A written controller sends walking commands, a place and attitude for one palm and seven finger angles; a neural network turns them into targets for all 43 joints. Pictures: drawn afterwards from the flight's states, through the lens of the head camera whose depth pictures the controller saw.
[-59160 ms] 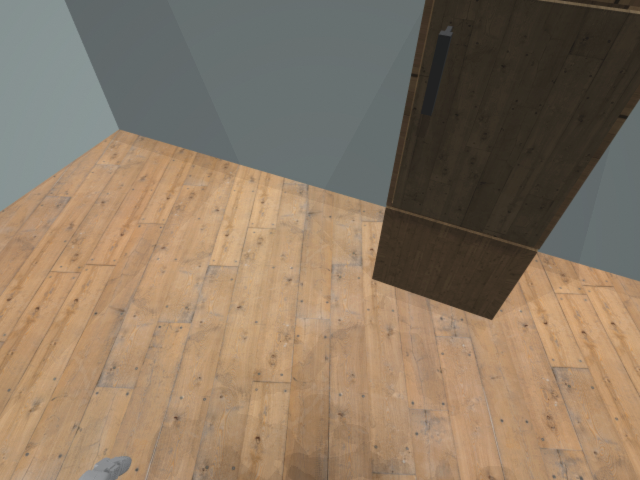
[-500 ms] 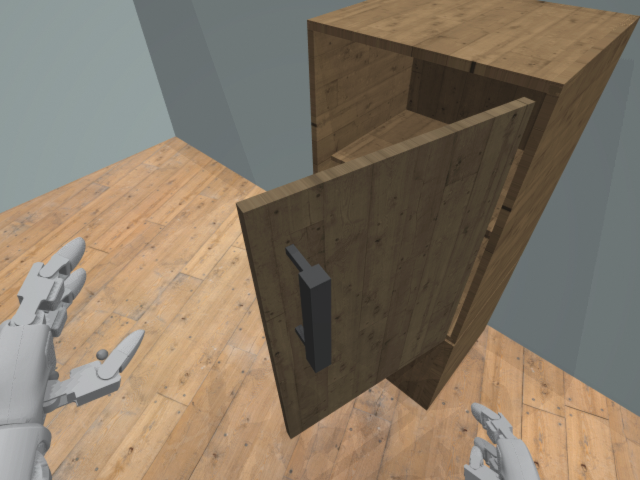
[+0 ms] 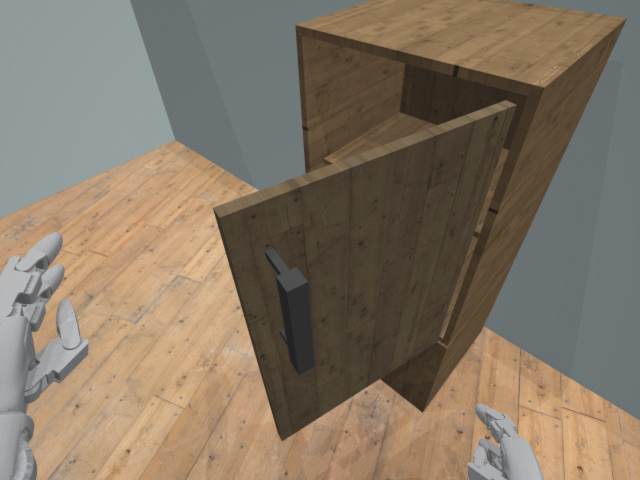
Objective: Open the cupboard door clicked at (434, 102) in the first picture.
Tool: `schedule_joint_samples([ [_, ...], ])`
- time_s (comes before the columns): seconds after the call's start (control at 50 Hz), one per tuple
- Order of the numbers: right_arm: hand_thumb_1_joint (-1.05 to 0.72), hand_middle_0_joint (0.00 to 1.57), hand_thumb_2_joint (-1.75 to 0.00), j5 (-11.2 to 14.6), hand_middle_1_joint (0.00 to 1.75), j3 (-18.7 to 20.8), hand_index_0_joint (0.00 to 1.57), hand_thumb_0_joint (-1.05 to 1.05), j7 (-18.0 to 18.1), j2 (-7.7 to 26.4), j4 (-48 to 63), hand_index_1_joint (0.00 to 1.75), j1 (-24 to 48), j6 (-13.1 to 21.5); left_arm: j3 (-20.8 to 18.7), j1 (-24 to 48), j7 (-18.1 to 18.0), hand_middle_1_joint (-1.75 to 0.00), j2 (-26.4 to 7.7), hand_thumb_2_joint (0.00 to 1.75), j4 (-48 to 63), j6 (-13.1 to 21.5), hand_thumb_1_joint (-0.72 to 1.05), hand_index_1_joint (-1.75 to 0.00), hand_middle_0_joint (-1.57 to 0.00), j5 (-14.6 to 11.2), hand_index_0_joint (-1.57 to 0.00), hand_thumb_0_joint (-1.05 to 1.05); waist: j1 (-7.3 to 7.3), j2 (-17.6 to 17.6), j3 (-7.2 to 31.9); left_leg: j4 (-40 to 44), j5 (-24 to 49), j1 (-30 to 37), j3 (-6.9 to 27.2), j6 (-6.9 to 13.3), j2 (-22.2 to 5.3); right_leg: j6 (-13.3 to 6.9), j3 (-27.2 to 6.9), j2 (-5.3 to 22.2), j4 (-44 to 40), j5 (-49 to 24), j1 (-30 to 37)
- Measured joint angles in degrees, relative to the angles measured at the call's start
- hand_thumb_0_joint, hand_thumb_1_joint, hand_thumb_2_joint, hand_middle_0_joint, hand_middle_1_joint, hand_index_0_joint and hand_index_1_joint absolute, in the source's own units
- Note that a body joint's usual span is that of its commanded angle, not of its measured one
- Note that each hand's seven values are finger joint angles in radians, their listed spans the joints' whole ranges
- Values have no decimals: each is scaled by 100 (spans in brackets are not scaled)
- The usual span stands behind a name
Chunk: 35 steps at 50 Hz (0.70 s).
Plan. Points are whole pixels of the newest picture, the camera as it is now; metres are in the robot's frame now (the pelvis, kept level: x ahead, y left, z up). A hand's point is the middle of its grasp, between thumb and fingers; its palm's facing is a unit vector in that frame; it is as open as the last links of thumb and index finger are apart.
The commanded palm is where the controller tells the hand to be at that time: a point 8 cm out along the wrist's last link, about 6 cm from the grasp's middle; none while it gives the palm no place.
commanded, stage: draw the hand back to the body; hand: left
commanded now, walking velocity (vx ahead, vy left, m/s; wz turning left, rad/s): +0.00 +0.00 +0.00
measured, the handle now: (289, 313) +0.29 +0.08 +0.09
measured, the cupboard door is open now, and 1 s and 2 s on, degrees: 74 74 74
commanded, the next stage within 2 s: step back with the hand held close in 0.02 s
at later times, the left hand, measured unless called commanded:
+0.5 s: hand (81, 368) +0.17 +0.25 +0.14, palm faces +0.31 -0.81 -0.50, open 7.4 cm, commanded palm +0.11 +0.30 +0.17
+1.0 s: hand out of the picture +0.08 +0.30 +0.16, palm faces +0.45 -0.75 -0.48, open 7.4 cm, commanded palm +0.01 +0.34 +0.17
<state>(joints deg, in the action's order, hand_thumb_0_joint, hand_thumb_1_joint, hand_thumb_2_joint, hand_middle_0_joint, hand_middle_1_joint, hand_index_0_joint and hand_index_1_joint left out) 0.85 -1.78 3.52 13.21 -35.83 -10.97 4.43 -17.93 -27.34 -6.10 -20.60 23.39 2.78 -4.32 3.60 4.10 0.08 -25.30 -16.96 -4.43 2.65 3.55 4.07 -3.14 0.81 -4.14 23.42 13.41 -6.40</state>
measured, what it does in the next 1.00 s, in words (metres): walks backwards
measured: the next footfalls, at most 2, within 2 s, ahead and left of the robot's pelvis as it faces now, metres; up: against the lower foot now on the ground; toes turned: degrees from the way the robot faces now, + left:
right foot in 1.40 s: -0.27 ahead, -0.07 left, +0.00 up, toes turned -4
left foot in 1.66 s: -0.26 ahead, +0.16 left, +0.00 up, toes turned -1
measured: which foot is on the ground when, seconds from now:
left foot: down 0.00-1.00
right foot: down 0.00-0.90, up 0.92-1.00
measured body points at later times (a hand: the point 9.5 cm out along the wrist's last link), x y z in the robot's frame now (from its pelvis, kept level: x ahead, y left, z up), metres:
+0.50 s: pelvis -0.03 +0.01 +0.00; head -0.01 +0.01 +0.45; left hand +0.15 +0.29 +0.17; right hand +0.13 -0.25 -0.09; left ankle -0.03 +0.08 -0.74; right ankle +0.00 -0.09 -0.74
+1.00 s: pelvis -0.11 +0.04 -0.02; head -0.10 +0.07 +0.43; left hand +0.05 +0.34 +0.19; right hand +0.05 -0.20 -0.09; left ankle -0.03 +0.08 -0.74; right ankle -0.09 -0.10 -0.69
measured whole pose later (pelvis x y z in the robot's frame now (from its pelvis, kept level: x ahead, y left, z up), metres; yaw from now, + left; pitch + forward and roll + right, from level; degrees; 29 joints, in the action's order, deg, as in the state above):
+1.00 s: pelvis -0.11 +0.04 -0.02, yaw +3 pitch -1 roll -3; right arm -0.5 0.8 4.5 11.4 -33.7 -13.7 2.6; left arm -26.1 -32.6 -9.1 -25.8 34.5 12.5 -0.3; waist -0.6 -1.2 -2.7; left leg -37.0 -12.3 -23.7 -1.8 6.5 2.9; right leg 0.4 -1.6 -3.4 57.5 22.1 -27.0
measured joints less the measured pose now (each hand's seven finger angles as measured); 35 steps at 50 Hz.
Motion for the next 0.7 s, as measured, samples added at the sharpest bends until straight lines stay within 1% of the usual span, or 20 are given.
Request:
schedule_joint_samples([
  [0.18, -91, 20, -90, 16, 30, 4, 20, 2, -6, 1, 9, 30, 18, -5, -48, 88, 19, -30, 20, 90, -85, 71, 89, -30, -21, -12, -21, 2, -21, 48, -30, -11, 43, -29, 22, -38, -37, -42, 29, -34, -33, -59, -5],
  [0.24, -91, 21, -90, 12, 30, 29, 20, 1, -44, -25, 52, 30, 67, -91, -321, 111, 18, -30, -110, 90, -134, 364, 89, -30, -21, 36, -21, 2, -131, 9, -27, -166, 23, -281, 74, -57, -88, -64, 90, -86, -95, -138, -150],
  [0.28, -91, 21, -90, 2, 30, 68, 20, 1, -65, -16, 79, 30, 107, -161, -429, 80, -8, -30, -140, 90, -147, 496, 89, -30, -21, 68, -21, 2, -200, -33, -57, -249, 24, -453, 80, -67, -112, -69, 104, -110, -109, -197, -279],
  [0.32, -91, 21, -90, 1, 30, 120, 20, 1, -79, 28, 110, 30, 125, -233, -416, -29, -32, -30, -109, 90, -111, 554, 89, -30, -21, 97, -21, 2, -260, -71, -87, -298, 40, -599, 58, -62, -113, -57, 91, -110, -80, -235, -421],
  [0.38, -91, 21, -90, 8, 30, 210, 20, 1, -52, 109, 141, 30, 116, -326, -260, -282, -40, -30, -53, 90, 50, 546, 89, -30, -21, 134, -21, 2, -330, -131, -129, -315, 84, -747, -6, -30, -71, -15, 39, -64, 36, -243, -625],
  [0.44, -91, 21, -90, 27, 30, 288, 20, 1, 12, 136, 185, 30, 66, -408, -178, -520, -37, -30, -142, 90, 313, 516, 89, -30, -21, 158, -21, 2, -375, -230, -144, -321, 134, -856, -75, 12, -2, 35, -16, 6, 218, -210, -820],
  [0.52, -91, 20, -90, 45, 30, 335, 20, 1, 96, 73, 251, 30, 19, -483, -390, -618, -75, -30, -455, 90, 611, 550, 89, -30, -22, 159, -21, 2, -400, -385, -149, -383, 186, -976, -142, 55, 80, 84, -65, 89, 461, -174, -1026],
  [0.58, -91, 20, -90, 33, 30, 328, 20, 2, 112, 11, 312, 30, 20, -501, -619, -581, -116, -30, -593, 90, 678, 607, 89, -30, -22, 165, -21, 2, -404, -446, -124, -450, 221, -1060, -199, 89, 125, 118, -108, 133, 619, -172, -1156],
  [0.64, -91, 20, -90, 5, 30, 299, 20, 1, 97, -28, 381, 30, 37, -487, -731, -527, -137, -30, -575, 90, 630, 642, 89, -30, -22, 192, -21, 2, -392, -451, -91, -544, 249, -1154, -272, 129, 171, 155, -166, 177, 810, -162, -1302],
  [0.7, -91, 20, -90, -7, 30, 263, 20, 1, 82, -41, 438, 30, 46, -467, -703, -470, -131, -30, -438, 90, 508, 643, 89, -30, -21, 252, -21, 2, -369, -394, -76, -714, 242, -1289, -321, 163, 187, 177, -193, 191, 974, -165, -1438],
])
